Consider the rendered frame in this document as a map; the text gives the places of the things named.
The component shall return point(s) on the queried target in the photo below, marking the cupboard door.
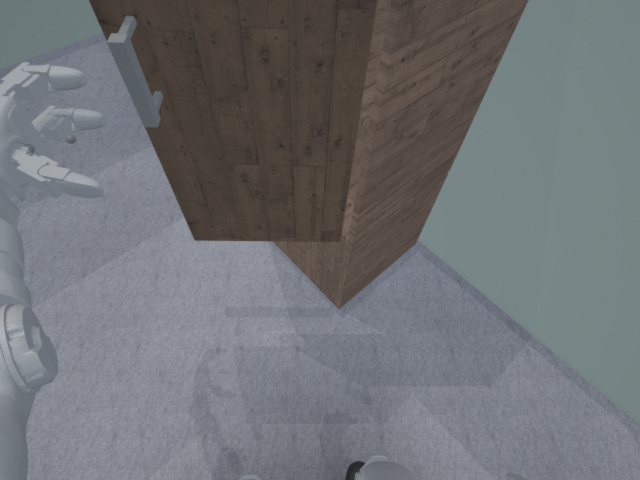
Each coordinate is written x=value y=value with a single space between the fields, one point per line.
x=260 y=110

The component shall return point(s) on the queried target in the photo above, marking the robot left hand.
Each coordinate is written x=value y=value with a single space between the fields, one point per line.
x=23 y=86

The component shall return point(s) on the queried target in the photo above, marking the robot left forearm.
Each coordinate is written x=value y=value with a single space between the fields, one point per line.
x=12 y=287

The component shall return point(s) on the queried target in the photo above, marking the robot right shin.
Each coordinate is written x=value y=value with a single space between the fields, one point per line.
x=375 y=458

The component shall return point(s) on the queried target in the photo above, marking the handle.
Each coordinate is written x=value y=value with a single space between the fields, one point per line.
x=129 y=67

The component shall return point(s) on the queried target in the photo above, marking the robot left upper arm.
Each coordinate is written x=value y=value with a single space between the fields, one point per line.
x=28 y=360

